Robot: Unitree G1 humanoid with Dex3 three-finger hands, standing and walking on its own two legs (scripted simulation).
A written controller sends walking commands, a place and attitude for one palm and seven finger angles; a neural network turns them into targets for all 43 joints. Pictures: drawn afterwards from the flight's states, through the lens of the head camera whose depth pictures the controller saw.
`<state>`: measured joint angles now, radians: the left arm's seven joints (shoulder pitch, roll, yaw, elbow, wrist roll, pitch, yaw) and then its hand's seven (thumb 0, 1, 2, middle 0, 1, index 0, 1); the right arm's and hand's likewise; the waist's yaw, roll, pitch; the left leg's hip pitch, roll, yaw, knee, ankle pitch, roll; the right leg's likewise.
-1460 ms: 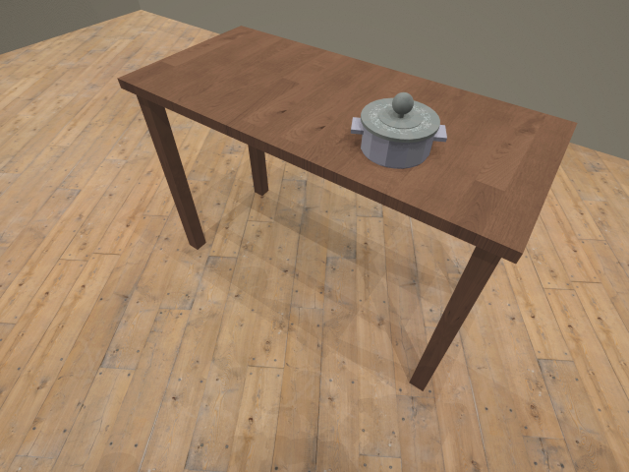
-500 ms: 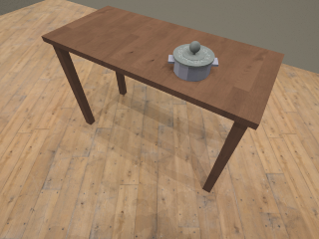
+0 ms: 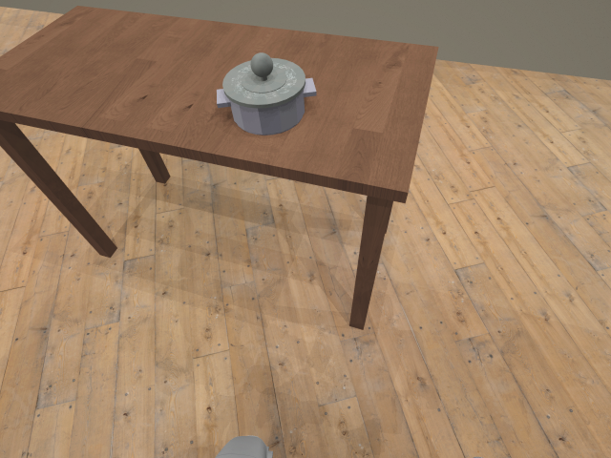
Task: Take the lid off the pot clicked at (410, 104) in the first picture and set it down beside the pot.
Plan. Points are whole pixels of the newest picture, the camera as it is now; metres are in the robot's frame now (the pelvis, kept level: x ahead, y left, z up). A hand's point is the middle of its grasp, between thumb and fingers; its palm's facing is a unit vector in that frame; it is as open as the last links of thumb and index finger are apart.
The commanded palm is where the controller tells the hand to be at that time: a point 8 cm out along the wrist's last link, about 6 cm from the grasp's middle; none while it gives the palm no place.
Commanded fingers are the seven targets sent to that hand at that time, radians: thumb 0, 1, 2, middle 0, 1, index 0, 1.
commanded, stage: turn to face it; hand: left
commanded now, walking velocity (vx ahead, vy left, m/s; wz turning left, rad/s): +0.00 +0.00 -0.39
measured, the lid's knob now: (261, 65) +0.78 +0.16 +0.08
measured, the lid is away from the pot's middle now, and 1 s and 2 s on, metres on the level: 0.00 0.00 0.00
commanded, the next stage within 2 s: take the last steps up to it in 0.30 s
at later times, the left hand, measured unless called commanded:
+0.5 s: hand (178, 457) +0.13 +0.22 -0.17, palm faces -0.20 -0.95 -0.24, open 7.4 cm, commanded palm none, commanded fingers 0.00 0.90 0.90 -0.20 -0.30 -0.20 -0.30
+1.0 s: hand out of the picture +0.12 +0.22 -0.19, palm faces -0.06 -0.98 -0.20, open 7.4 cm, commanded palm none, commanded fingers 0.00 0.90 0.90 -0.20 -0.30 -0.20 -0.30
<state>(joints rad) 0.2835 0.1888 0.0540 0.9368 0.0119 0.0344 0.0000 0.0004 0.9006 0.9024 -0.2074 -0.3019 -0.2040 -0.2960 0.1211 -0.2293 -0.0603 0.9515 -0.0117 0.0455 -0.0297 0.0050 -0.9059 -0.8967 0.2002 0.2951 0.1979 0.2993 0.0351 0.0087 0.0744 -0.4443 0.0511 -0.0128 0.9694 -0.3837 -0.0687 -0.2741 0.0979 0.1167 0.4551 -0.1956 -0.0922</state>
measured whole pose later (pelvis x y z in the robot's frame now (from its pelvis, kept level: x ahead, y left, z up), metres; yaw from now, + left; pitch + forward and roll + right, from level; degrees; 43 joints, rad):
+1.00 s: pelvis +0.17 +0.03 -0.02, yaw -9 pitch -1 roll +0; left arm 0.43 0.16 0.04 1.11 0.02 -0.04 0.01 0.00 0.91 0.90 -0.21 -0.30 -0.20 -0.30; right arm 0.24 -0.19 -0.04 1.00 -0.02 -0.02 0.03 0.00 -0.91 -0.90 0.20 0.29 0.20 0.30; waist 0.03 -0.01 0.05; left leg -0.41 0.06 0.12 0.59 -0.16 0.02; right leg 0.01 -0.11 -0.12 0.51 -0.48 0.05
